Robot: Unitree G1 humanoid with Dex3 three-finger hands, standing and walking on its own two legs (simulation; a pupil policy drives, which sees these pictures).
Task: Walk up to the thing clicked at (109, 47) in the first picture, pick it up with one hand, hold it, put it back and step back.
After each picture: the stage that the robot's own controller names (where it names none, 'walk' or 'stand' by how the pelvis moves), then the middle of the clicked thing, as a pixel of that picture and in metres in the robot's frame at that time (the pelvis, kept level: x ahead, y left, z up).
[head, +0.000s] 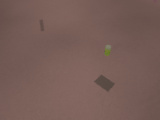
stand; (107, 50) +1.34 -0.26 -0.72
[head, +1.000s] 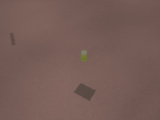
walk; (84, 55) +1.23 +0.09 -0.70
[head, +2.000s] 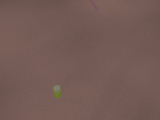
walk; (57, 91) +0.76 +0.26 -0.70
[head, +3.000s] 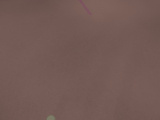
walk; out of the picture +0.46 +0.20 -0.71
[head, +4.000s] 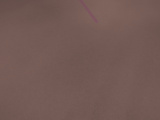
stand; out of the picture +0.35 +0.21 -0.72
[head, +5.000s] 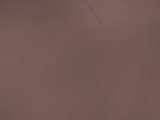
stand; out of the picture +0.36 +0.20 -0.73
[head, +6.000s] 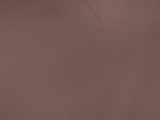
stand; out of the picture +0.36 +0.19 -0.73
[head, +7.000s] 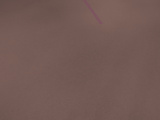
stand; out of the picture +0.37 +0.21 -0.73
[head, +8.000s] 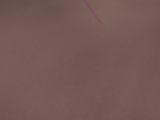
stand; out of the picture +0.36 +0.21 -0.73
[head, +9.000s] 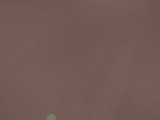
go down; out of the picture +0.38 +0.21 -0.69
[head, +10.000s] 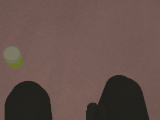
go down; (13, 57) +0.45 +0.24 -0.28
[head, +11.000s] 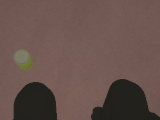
close in; (23, 60) +0.45 +0.24 -0.30
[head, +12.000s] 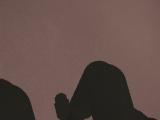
close in; out of the picture +0.44 +0.28 -0.22
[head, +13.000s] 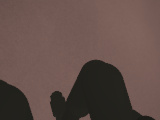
close; out of the picture +0.43 +0.29 -0.23
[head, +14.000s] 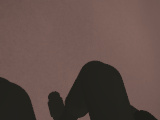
lift; out of the picture +0.41 +0.27 -0.23
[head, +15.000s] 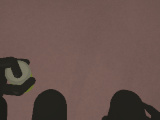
lift; (21, 78) +0.34 +0.23 -0.06
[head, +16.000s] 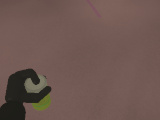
hold; (38, 93) +0.33 +0.17 +0.02
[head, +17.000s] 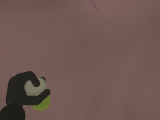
hold; (38, 94) +0.33 +0.17 -0.01
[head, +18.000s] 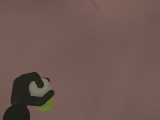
hold; (42, 95) +0.33 +0.16 -0.01
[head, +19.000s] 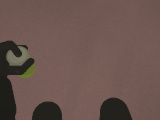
crouch; (22, 63) +0.42 +0.21 -0.08
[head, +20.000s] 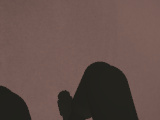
lower; out of the picture +0.44 +0.29 -0.23
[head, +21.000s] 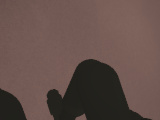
lower; out of the picture +0.44 +0.30 -0.23
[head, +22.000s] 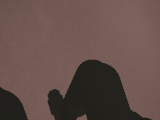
lower; out of the picture +0.44 +0.30 -0.23
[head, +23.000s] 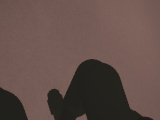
lower; out of the picture +0.44 +0.30 -0.23
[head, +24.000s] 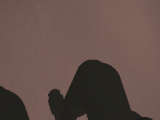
loosen; out of the picture +0.44 +0.29 -0.23
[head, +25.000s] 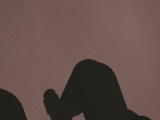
withdraw; out of the picture +0.44 +0.29 -0.24
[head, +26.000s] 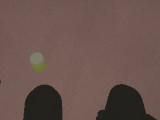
walk; (37, 62) +0.47 +0.22 -0.33
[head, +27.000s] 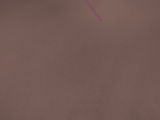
stand; out of the picture +0.39 +0.17 -0.66
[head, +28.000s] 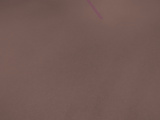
stand; out of the picture +0.41 +0.19 -0.67
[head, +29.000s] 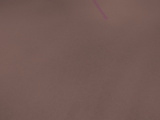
stand; out of the picture +0.41 +0.18 -0.68
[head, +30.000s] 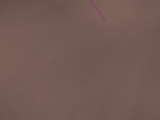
walk; out of the picture +0.42 +0.18 -0.72
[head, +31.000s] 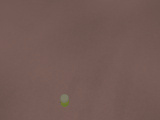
walk; (64, 100) +0.53 +0.12 -0.70
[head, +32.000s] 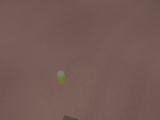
walk; (61, 77) +0.79 +0.26 -0.69
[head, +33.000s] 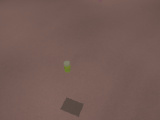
stand; (67, 66) +1.07 +0.20 -0.70
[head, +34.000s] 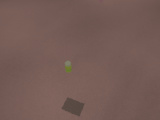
stand; (68, 66) +1.07 +0.18 -0.72
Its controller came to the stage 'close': yes
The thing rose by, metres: 0.71
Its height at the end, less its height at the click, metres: +0.00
